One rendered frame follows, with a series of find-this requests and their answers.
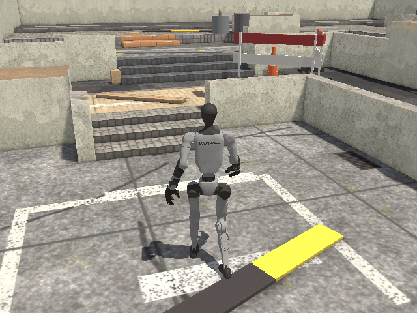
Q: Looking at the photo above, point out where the left robot upper arm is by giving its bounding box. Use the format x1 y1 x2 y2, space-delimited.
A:
179 132 195 169

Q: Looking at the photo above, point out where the left robot shin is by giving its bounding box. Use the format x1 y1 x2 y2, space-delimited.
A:
189 211 199 250

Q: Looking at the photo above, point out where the right robot hand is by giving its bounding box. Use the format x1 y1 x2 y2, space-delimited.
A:
225 166 240 177

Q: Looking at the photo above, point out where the robot right foot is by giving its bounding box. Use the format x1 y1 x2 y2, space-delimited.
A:
218 264 232 278

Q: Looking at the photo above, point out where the right robot forearm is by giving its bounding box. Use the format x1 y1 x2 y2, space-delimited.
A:
232 155 240 171

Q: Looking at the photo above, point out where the right robot upper arm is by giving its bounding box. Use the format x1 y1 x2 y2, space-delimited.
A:
222 131 239 164

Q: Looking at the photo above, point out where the left robot forearm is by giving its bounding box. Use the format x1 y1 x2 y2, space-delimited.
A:
168 159 184 190

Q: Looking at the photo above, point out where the left robot hand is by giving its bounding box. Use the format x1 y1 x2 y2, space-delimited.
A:
165 187 180 206

